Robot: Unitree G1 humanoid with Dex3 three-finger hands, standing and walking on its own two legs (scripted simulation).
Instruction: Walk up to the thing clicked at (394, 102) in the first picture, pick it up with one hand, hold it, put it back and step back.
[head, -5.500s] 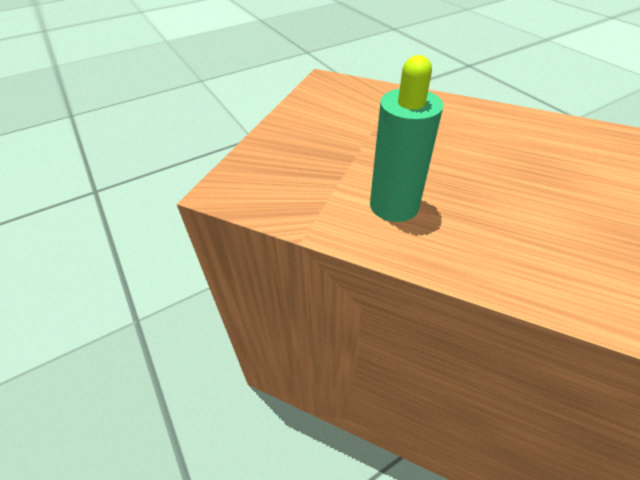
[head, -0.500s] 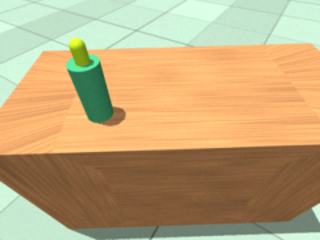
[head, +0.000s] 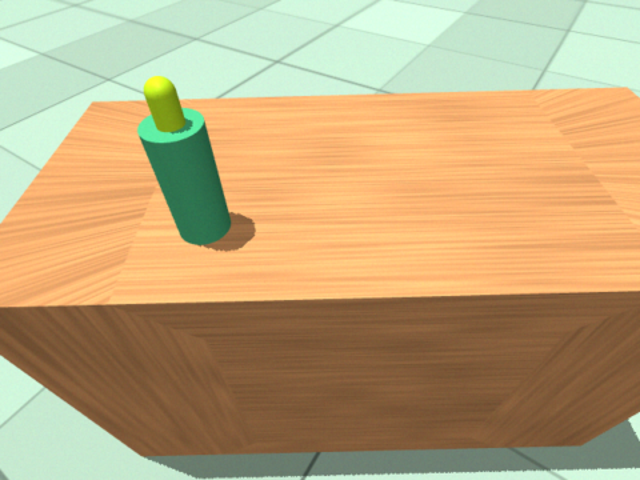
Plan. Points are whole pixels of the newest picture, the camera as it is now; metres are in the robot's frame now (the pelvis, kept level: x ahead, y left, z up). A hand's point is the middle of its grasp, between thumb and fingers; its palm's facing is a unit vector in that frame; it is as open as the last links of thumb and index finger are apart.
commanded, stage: stand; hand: left
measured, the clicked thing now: (184, 164) +0.51 +0.20 +0.14
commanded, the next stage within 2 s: rise first in 0.30 s
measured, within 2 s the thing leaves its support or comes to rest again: neither
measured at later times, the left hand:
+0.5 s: hand out of the picture +0.11 +0.25 -0.15, palm faces +0.07 -0.94 -0.33, open 8.0 cm
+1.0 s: hand (102, 451) +0.18 +0.27 -0.01, palm faces +0.35 -0.86 -0.36, open 16.9 cm
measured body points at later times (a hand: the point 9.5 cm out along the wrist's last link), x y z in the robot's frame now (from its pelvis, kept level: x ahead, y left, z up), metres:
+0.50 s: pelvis -0.01 +0.00 +0.00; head +0.02 +0.00 +0.44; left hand +0.10 +0.30 -0.13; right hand +0.10 -0.29 -0.13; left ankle -0.01 +0.13 -0.75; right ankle +0.01 -0.15 -0.75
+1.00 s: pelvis +0.01 +0.00 -0.01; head +0.00 -0.02 +0.44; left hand +0.16 +0.31 +0.01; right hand +0.19 -0.25 -0.08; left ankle -0.01 +0.13 -0.75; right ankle +0.01 -0.15 -0.75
